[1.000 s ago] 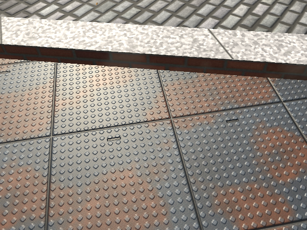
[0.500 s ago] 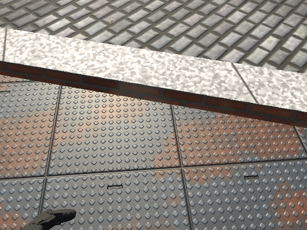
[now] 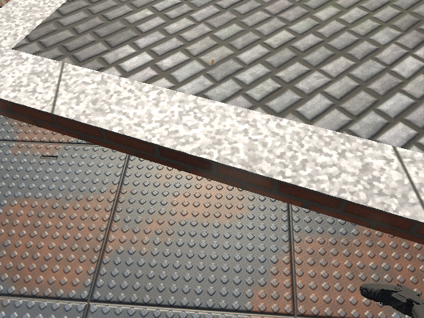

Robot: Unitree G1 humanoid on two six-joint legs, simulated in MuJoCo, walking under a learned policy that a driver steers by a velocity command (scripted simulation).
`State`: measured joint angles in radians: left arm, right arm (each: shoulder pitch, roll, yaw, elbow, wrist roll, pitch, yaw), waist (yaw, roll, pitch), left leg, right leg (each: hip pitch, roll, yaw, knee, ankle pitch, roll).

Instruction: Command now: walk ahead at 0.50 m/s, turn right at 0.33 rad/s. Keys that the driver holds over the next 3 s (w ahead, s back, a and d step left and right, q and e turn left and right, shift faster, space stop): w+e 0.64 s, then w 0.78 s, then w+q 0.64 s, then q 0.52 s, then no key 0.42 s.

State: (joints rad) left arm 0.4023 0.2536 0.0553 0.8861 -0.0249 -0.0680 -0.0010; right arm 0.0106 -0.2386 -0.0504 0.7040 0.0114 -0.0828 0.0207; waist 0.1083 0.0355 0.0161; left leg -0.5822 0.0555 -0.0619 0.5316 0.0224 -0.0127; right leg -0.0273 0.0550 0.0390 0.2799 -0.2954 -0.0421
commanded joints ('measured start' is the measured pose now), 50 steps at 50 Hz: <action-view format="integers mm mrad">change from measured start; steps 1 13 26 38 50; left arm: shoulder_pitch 2 -91 -324 -95 -8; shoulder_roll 188 56 115 160 165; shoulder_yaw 47 22 20 30 20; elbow -40 -146 -236 -108 -5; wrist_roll -3 99 80 27 46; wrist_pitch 6 59 63 7 -9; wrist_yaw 15 -42 -75 -15 8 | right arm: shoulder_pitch -58 249 358 275 62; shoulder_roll -108 -124 -222 -110 -102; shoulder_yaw -29 -33 -57 -8 4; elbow -83 74 140 68 14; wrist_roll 5 -56 -39 -61 -42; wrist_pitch -35 -28 13 54 36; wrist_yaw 9 -19 -26 6 -2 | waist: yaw -62 -85 -124 -129 -81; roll -135 22 59 -80 -103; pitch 14 -4 13 -27 52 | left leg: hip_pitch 99 382 604 19 124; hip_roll -35 220 235 62 -26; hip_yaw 15 -42 248 73 122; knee -69 -372 -135 481 83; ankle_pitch -65 22 307 -259 -148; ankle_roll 19 190 102 -13 52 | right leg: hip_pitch -21 -597 -400 -83 32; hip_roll -274 -154 -45 -214 -239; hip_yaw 218 3 -157 180 118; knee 20 864 306 -89 -18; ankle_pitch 345 27 15 469 686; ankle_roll -136 32 -79 -215 -142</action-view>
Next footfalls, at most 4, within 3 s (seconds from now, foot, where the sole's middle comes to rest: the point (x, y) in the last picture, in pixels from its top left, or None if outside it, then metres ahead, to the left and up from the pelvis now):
0.08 left None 0.21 0.14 -0.78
0.54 right None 0.38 -0.15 -0.78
1.06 left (283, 249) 0.71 -0.11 -0.78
1.64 right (388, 174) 0.97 -0.46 -0.66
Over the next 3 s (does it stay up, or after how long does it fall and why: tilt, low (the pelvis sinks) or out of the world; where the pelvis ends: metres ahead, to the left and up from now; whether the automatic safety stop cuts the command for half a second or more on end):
stays up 1.28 -0.48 0.11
